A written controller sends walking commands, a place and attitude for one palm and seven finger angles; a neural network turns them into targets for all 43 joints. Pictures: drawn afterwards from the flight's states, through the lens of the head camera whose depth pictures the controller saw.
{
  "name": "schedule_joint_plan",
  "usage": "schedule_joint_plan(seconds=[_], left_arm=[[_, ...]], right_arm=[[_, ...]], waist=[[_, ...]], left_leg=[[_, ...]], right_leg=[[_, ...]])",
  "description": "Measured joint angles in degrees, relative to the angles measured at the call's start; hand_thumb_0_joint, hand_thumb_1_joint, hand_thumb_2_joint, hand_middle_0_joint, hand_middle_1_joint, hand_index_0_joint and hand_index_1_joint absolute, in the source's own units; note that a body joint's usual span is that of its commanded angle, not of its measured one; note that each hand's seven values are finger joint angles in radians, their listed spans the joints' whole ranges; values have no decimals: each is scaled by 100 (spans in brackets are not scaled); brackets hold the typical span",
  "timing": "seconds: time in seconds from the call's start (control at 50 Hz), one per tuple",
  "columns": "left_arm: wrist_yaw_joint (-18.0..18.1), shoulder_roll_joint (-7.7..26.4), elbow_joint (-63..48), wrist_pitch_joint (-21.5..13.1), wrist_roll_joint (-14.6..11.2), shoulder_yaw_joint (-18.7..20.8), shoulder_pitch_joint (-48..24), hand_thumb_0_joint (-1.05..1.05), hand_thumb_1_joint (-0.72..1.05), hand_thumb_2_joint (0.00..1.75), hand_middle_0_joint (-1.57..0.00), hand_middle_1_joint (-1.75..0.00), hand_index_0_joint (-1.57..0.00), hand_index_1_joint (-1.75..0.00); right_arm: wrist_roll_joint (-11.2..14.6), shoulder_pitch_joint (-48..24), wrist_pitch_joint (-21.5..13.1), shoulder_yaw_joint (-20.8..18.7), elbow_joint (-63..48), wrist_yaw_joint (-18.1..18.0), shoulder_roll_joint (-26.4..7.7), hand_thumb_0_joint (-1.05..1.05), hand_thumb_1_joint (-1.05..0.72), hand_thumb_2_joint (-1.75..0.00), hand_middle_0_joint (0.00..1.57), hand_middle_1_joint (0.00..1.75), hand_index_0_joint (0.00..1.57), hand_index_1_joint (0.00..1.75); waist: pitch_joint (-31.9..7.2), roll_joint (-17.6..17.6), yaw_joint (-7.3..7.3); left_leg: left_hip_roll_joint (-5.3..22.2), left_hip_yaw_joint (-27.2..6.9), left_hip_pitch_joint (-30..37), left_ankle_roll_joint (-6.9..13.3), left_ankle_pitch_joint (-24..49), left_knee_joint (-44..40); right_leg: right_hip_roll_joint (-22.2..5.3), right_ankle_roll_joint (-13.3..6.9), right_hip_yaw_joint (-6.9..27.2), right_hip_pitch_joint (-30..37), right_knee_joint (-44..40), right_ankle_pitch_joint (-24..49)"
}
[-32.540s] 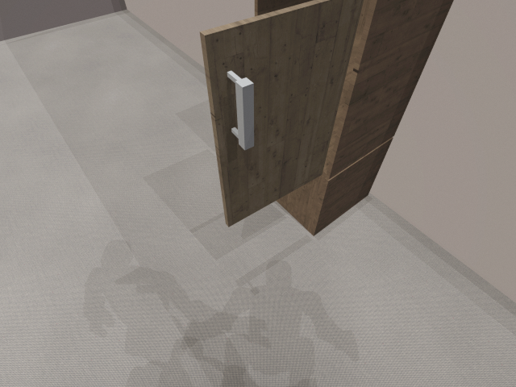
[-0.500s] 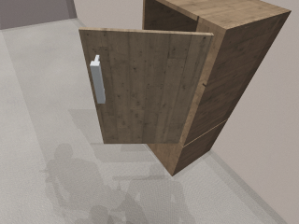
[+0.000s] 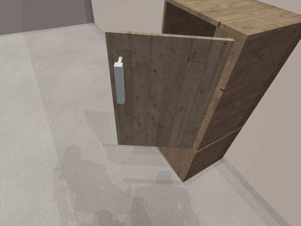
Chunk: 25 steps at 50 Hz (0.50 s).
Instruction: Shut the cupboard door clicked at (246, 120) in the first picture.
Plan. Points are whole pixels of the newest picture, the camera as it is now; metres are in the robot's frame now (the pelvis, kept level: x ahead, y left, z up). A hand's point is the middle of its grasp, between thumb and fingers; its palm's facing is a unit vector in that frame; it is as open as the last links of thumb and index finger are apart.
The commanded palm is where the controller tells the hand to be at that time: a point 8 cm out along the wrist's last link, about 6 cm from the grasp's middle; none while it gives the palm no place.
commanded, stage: look again from close up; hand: left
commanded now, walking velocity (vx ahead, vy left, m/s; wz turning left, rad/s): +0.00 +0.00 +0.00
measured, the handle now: (120, 80) +0.55 +0.15 +0.09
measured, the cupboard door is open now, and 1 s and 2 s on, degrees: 58 58 58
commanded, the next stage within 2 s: shuffle to correct the standing spot in 0.60 s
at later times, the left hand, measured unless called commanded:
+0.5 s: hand out of the picture -0.03 +0.17 -0.18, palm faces +0.06 -0.98 -0.17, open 7.4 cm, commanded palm none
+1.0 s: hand out of the picture -0.02 +0.14 -0.18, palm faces +0.06 -0.99 -0.14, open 7.4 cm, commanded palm none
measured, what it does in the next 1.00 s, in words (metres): stands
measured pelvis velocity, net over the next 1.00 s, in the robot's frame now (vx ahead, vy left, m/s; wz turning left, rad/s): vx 0.02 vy -0.02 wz -0.02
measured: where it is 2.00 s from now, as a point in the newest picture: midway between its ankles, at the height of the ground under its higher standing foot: outside the picture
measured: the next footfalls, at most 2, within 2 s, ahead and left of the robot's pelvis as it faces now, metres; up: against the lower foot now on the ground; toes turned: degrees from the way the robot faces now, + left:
left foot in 1.30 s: +0.12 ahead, +0.09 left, +0.00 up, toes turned +6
right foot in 1.70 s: +0.24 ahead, -0.14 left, +0.00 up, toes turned -4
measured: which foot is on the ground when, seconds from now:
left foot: down 0.00-1.00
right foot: down 0.00-1.00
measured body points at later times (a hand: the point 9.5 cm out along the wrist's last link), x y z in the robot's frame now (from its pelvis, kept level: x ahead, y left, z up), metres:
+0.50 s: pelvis +0.00 +0.01 +0.00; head -0.01 +0.02 +0.45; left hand -0.03 +0.23 -0.16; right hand +0.02 -0.22 -0.15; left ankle +0.08 +0.05 -0.73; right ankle +0.07 -0.14 -0.73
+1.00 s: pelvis +0.02 -0.02 +0.00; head +0.01 +0.00 +0.45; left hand -0.02 +0.20 -0.17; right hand +0.04 -0.25 -0.15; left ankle +0.08 +0.05 -0.73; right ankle +0.04 -0.13 -0.73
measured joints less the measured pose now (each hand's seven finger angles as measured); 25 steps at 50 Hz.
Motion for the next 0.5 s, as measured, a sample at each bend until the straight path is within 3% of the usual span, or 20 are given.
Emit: schedule_joint_plan(seconds=[0.5], left_arm=[[29, 123, 36, -45, 14, 9, -44, 1, 91, 90, -20, -30, -20, -30]], right_arm=[[27, 198, 19, 17, 220, 26, 95, 0, -90, -90, 20, 30, 20, 30]], waist=[[25, -22, -16]], left_leg=[[-69, 102, 140, 52, 150, -259]], right_leg=[[-85, 23, 77, 82, -106, 150]])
